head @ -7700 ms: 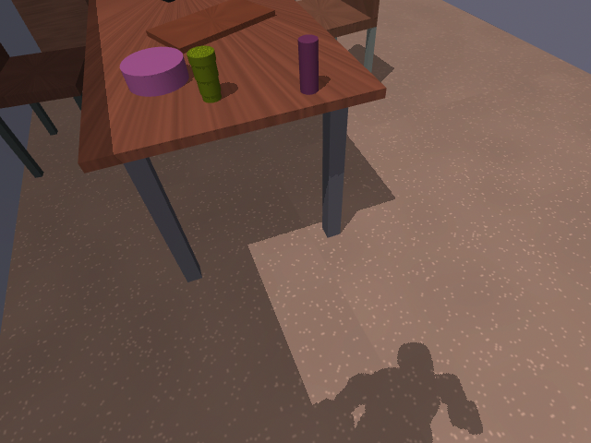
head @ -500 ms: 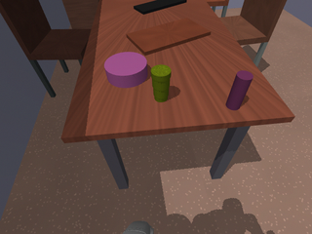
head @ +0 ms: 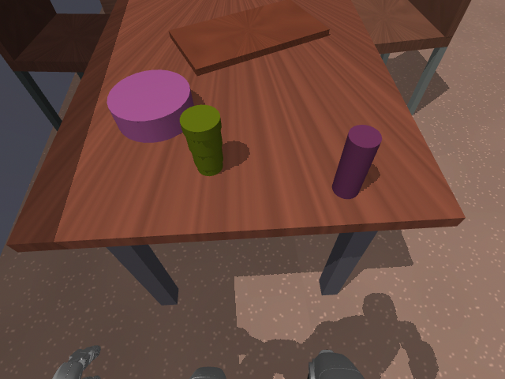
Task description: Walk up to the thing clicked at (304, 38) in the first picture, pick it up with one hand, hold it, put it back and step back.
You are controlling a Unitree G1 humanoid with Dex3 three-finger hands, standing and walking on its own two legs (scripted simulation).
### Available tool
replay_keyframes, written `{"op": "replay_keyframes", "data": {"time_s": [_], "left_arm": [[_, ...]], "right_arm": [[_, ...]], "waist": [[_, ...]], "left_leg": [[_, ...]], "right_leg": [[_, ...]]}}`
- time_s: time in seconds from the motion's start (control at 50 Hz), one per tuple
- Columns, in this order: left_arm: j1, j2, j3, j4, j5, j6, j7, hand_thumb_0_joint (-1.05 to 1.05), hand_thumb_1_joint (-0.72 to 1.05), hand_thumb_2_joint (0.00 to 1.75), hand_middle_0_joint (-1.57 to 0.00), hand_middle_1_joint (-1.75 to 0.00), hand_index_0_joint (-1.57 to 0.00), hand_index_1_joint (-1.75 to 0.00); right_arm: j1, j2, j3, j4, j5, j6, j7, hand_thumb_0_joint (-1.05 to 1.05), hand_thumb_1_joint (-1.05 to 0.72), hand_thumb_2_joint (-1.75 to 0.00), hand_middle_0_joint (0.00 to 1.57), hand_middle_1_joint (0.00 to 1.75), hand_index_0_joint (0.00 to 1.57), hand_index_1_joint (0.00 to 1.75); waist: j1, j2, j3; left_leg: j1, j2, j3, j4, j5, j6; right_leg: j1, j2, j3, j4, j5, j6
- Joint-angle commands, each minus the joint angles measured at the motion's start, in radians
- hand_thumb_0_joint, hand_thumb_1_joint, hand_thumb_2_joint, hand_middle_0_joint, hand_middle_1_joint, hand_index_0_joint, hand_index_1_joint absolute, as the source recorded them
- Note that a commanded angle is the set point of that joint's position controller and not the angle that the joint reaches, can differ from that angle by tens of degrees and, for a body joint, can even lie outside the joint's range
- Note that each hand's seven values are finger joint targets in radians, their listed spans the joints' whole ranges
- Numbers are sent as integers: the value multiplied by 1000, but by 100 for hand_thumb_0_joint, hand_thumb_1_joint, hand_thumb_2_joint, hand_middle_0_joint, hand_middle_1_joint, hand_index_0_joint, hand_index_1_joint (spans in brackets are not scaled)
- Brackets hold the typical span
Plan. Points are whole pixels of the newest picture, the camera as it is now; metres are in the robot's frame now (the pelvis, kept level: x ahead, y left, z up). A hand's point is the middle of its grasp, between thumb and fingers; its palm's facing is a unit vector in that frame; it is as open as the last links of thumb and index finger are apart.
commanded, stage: walk up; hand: right
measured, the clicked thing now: (354, 164) +0.44 -0.15 +0.05
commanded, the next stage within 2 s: none
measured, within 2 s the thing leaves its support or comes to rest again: neither
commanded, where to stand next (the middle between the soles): +0.04 +0.04 m, yaw +3 degrees
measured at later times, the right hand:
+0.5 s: hand out of the picture +0.11 -0.29 -0.15, palm faces -0.26 +0.88 -0.39, open 7.4 cm
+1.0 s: hand out of the picture +0.11 -0.22 -0.14, palm faces -0.15 +0.92 -0.35, open 7.4 cm
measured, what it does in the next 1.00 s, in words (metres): steps on the spot: left foot, then right foot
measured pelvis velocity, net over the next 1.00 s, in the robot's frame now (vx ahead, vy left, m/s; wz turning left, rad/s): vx -0.02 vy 0.03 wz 0.11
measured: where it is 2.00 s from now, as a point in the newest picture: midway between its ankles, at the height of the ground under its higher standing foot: outside the picture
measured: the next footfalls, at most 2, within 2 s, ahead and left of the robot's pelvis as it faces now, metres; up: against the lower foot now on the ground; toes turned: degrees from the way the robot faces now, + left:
left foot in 0.54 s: +0.02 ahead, +0.15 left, +0.00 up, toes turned +7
right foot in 0.92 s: +0.03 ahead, -0.09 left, +0.00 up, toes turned +7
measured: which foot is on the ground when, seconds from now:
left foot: down 0.00-0.02, up 0.04-0.52, down 0.54-1.00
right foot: down 0.00-0.56, up 0.58-0.90, down 0.92-1.00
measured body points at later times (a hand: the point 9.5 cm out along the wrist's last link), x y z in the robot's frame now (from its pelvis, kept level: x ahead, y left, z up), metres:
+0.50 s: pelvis -0.02 -0.01 +0.00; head +0.04 -0.02 +0.44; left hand -0.01 +0.35 -0.09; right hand +0.13 -0.33 -0.12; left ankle -0.02 +0.13 -0.70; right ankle +0.07 -0.16 -0.71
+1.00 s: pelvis -0.02 +0.03 +0.01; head +0.02 +0.02 +0.45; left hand -0.01 +0.35 -0.11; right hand +0.12 -0.26 -0.11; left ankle -0.03 +0.13 -0.71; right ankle -0.01 -0.10 -0.71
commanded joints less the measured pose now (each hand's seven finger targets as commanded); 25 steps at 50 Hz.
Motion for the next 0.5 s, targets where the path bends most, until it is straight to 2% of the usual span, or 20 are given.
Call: {"op": "replay_keyframes", "data": {"time_s": [0.0,0.02,0.04,0.06,0.08,0.1,0.12,0.16,0.2,0.26,0.28,0.34,0.36,0.38,0.42,0.46,0.48], "left_arm": [[201,294,79,-11,22,-43,44,0,90,90,-20,-30,-20,-30],[75,328,78,-48,16,-38,50,0,90,90,-20,-30,-20,-30],[9,318,76,-56,22,-35,55,0,90,90,-20,-30,-20,-30],[-7,280,71,-53,19,-36,59,0,90,90,-20,-30,-20,-30],[-32,259,63,-45,20,-38,65,0,90,90,-20,-30,-20,-30],[-41,255,61,-34,23,-38,68,0,90,90,-20,-30,-20,-30],[-33,254,64,-25,24,-41,72,0,90,90,-20,-30,-20,-30],[4,244,64,-26,26,-53,77,0,90,90,-20,-30,-20,-30],[33,228,63,-20,24,-63,83,0,90,90,-20,-30,-20,-30],[87,248,70,-16,29,-71,89,0,90,90,-20,-30,-20,-30],[98,252,73,-9,28,-72,91,0,90,90,-20,-30,-20,-30],[107,276,77,-18,32,-72,94,0,90,90,-20,-30,-20,-30],[102,281,76,-18,31,-71,94,0,90,90,-20,-30,-20,-30],[87,295,76,-21,32,-69,94,0,90,90,-20,-30,-20,-30],[24,313,72,-34,34,-64,96,0,90,90,-20,-30,-20,-30],[-18,312,64,-38,32,-53,93,0,90,90,-20,-30,-20,-30],[-62,306,55,-45,29,-47,94,0,90,90,-20,-30,-20,-30]], "right_arm": [[4,-104,-42,-110,16,40,-24,0,-90,-90,20,30,20,30],[55,-156,-66,-86,10,60,-36,0,-90,-90,20,30,20,30],[27,-198,-79,-69,1,62,-38,0,-90,-90,20,30,20,30],[2,-226,-91,-49,5,65,-30,0,-90,-90,20,30,20,30],[32,-220,-95,-25,12,71,-22,0,-90,-90,20,30,20,30],[58,-210,-96,-16,10,80,-10,0,-90,-90,20,30,20,30],[81,-201,-95,-11,5,87,0,0,-90,-90,20,30,20,30],[64,-211,-99,-12,-10,96,15,0,-90,-90,20,30,20,30],[32,-210,-100,-14,-15,97,22,0,-90,-90,20,30,20,30],[-41,-211,-94,-39,-25,95,29,0,-90,-90,20,30,20,30],[-48,-210,-94,-35,-30,95,32,0,-90,-90,20,30,20,30],[-86,-204,-93,-51,-36,94,45,0,-90,-90,20,30,20,30],[-82,-204,-95,-49,-35,94,49,0,-90,-90,20,30,20,30],[-76,-200,-98,-50,-34,95,52,0,-90,-90,20,30,20,30],[-50,-207,-108,-44,-30,101,64,0,-90,-90,20,30,20,30],[-6,-203,-114,-26,-27,103,74,0,-90,-90,20,30,20,30],[50,-211,-122,-10,-31,102,76,0,-90,-90,20,30,20,30]], "waist": [[94,-182,-219],[53,-190,-213],[41,-169,-150],[40,-114,-107],[23,-123,-81],[15,-168,-73],[21,-194,-83],[43,-182,-106],[60,-160,-127],[83,-149,-124],[89,-132,-124],[90,-137,-129],[88,-131,-139],[76,-145,-150],[42,-164,-162],[10,-154,-174],[-35,-146,-189]], "left_leg": [[-285,-157,-17,438,-231,80],[-243,-113,-95,552,-279,76],[-265,-83,-102,570,-244,75],[-275,-75,-121,596,-175,74],[-275,-83,-118,604,-107,68],[-273,-95,-109,593,-59,62],[-277,-104,-108,581,-16,56],[-295,-109,-103,580,12,44],[-327,-113,-107,539,21,32],[-364,-78,-102,396,-29,19],[-355,-78,-99,368,-40,16],[-293,-45,-48,253,-100,21],[-260,-47,-24,231,-105,24],[-228,-38,0,204,-103,29],[-119,-31,42,167,-79,41],[-5,-48,81,71,-26,56],[102,-47,79,-5,58,73]], "right_leg": [[280,-341,404,-339,384,-177],[198,-397,513,-369,248,-283],[136,-382,520,-389,133,-296],[99,-307,384,-372,56,-249],[81,-235,271,-352,-17,-203],[60,-185,204,-356,-104,-174],[85,-169,192,-362,-166,-160],[145,-185,190,-368,-135,-189],[235,-204,175,-359,-45,-197],[318,-254,182,-321,100,-233],[323,-261,169,-304,149,-237],[293,-300,150,-265,302,-264],[276,-300,134,-251,330,-262],[248,-309,128,-238,357,-267],[136,-308,99,-238,266,-255],[39,-275,58,-214,89,-222],[-50,-263,35,-166,6,-189]]}}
